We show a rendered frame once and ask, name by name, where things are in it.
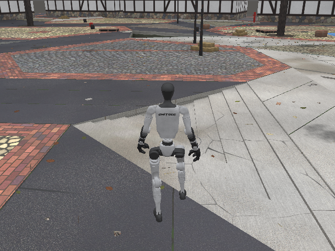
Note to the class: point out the left robot upper arm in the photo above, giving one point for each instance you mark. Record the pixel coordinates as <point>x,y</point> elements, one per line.
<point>148,118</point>

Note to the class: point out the robot right hand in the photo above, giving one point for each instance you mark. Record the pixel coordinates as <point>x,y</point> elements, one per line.
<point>196,153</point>

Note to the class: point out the right robot upper arm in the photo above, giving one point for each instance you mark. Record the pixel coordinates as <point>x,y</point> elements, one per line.
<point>186,119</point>

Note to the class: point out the right robot forearm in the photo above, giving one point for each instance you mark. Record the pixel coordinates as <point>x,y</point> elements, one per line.
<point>193,141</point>

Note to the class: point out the left robot forearm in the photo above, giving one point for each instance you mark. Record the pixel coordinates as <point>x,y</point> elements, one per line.
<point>142,137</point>

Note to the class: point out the robot right thigh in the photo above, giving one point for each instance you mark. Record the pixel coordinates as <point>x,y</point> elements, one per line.
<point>179,153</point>

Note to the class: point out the robot left hand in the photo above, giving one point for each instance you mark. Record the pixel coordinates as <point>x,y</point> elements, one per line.
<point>142,146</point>

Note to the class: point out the right robot shin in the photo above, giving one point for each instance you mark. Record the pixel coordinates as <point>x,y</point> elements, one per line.
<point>181,178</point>

